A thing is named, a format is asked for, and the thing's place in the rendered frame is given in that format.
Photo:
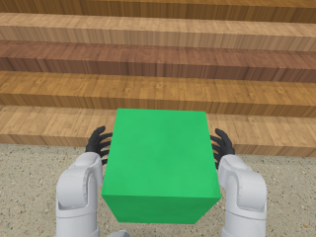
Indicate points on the robot left forearm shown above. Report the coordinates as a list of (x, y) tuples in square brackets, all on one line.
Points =
[(76, 200)]

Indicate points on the right robot hand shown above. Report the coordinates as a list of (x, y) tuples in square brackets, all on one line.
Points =
[(224, 148)]

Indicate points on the left robot hand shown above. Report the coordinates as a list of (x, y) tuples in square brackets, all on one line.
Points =
[(95, 146)]

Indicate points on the carton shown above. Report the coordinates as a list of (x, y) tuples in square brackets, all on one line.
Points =
[(160, 167)]

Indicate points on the robot right forearm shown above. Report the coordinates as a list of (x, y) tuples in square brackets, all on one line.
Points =
[(245, 199)]

